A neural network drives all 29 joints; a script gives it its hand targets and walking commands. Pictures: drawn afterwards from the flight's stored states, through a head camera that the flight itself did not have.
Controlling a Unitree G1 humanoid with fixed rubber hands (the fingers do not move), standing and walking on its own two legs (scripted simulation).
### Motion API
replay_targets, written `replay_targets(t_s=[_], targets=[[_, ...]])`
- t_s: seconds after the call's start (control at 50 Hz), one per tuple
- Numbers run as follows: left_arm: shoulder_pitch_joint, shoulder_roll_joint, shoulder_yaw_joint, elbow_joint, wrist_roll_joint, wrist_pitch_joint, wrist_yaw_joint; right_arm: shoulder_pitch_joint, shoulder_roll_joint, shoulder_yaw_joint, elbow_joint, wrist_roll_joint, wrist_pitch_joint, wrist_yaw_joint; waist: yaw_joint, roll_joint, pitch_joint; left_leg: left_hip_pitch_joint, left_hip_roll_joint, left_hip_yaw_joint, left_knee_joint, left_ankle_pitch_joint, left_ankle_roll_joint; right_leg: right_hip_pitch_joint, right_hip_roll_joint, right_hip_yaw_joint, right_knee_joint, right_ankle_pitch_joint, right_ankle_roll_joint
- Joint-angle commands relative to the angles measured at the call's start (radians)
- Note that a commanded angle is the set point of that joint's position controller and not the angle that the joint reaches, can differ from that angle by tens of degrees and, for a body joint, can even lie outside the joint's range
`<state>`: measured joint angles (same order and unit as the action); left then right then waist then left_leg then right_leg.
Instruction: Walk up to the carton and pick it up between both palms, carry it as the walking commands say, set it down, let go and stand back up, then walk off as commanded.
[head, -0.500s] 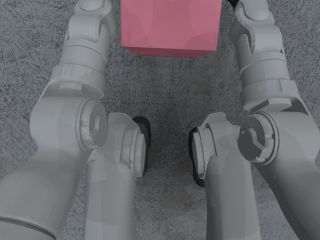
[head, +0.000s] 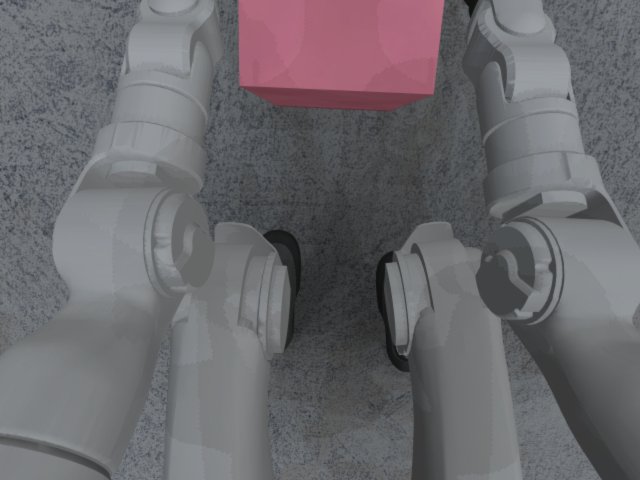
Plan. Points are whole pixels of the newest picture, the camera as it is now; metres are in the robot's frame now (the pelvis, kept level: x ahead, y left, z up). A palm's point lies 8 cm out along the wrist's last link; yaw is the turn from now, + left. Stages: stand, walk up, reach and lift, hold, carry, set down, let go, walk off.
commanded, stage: set down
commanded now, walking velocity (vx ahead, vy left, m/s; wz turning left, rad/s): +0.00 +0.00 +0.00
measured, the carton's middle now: out of the picture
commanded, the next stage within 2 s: let go in 1.92 s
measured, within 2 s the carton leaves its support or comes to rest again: neither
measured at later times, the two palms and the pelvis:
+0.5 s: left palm out of the picture +0.53 +0.18 -0.17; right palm out of the picture +0.53 -0.14 -0.17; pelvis +0.00 +0.00 +0.01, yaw +0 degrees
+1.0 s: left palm out of the picture +0.55 +0.18 -0.06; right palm out of the picture +0.55 -0.15 -0.06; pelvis +0.00 +0.00 +0.07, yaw +1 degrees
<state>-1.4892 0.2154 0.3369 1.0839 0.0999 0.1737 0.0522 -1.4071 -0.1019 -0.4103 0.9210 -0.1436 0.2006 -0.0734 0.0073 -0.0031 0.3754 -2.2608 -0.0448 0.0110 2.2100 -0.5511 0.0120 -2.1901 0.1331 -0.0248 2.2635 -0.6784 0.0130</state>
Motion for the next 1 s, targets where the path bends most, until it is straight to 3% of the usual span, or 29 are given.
replay_targets(t_s=[0.0,0.12,0.18,0.24,0.3,0.34,0.48,0.6,0.74,0.98], targets=[[-0.350,-0.832,-0.227,-0.021,-0.049,-0.014,-0.213,-0.467,0.767,0.309,-0.013,0.062,-0.027,0.211,0.014,-0.031,-0.912,0.566,-0.085,-0.003,-0.106,0.299,0.010,0.295,0.030,0.008,-0.217,0.303,-0.002],[-0.329,-0.689,-0.194,-0.024,-0.034,-0.035,-0.181,-0.445,0.626,0.272,-0.005,0.054,-0.049,0.175,0.018,-0.030,-0.941,0.582,-0.078,0.001,-0.105,0.295,-0.003,0.334,0.023,0.006,-0.218,0.308,0.007],[-0.295,-0.543,-0.157,-0.021,-0.023,-0.051,-0.146,-0.408,0.472,0.230,0.004,0.048,-0.066,0.137,0.020,-0.028,-0.964,0.597,-0.071,0.004,-0.107,0.293,-0.013,0.362,0.017,0.006,-0.219,0.311,0.015],[-0.250,-0.290,-0.096,-0.017,-0.012,-0.075,-0.082,-0.340,0.216,0.172,0.012,0.043,-0.088,0.069,0.020,-0.034,-0.998,0.614,-0.060,0.007,-0.112,0.285,-0.024,0.408,0.006,0.009,-0.226,0.317,0.025],[-0.191,0.084,-0.043,-0.007,-0.042,-0.107,0.016,-0.245,-0.134,0.120,0.030,0.071,-0.111,-0.037,0.013,-0.041,-1.058,0.638,-0.041,0.007,-0.123,0.280,-0.034,0.462,-0.008,0.017,-0.241,0.326,0.034],[-0.213,0.166,-0.071,-0.019,-0.089,-0.120,0.048,-0.258,-0.193,0.145,0.021,0.113,-0.124,-0.072,0.005,-0.034,-1.108,0.664,-0.030,-0.002,-0.123,0.312,-0.032,0.464,-0.015,0.021,-0.247,0.352,0.032],[-0.286,0.232,-0.177,-0.029,-0.227,-0.146,0.058,-0.316,-0.226,0.263,0.063,0.263,-0.140,-0.073,0.012,0.013,-1.175,0.707,0.007,-0.019,-0.122,0.385,-0.024,0.422,-0.043,0.038,-0.244,0.393,0.026],[-0.274,0.229,-0.207,0.004,-0.266,-0.142,0.042,-0.308,-0.251,0.278,0.097,0.292,-0.144,-0.058,-0.004,0.018,-1.185,0.715,0.013,-0.032,-0.138,0.382,-0.015,0.384,-0.054,0.035,-0.257,0.372,0.024],[-0.236,0.233,-0.191,-0.099,-0.252,-0.108,0.070,-0.262,-0.258,0.270,-0.034,0.284,-0.122,-0.085,-0.011,0.029,-1.450,0.885,-0.009,-0.011,-0.197,0.417,-0.013,0.478,-0.046,-0.001,-0.315,0.376,0.024],[-0.148,0.175,-0.121,-0.159,-0.157,-0.057,0.062,-0.168,-0.211,0.183,-0.071,0.208,-0.078,-0.074,-0.018,0.031,-1.386,0.829,-0.032,0.003,-0.404,0.326,-0.017,0.498,-0.027,-0.003,-0.506,0.323,0.023]])
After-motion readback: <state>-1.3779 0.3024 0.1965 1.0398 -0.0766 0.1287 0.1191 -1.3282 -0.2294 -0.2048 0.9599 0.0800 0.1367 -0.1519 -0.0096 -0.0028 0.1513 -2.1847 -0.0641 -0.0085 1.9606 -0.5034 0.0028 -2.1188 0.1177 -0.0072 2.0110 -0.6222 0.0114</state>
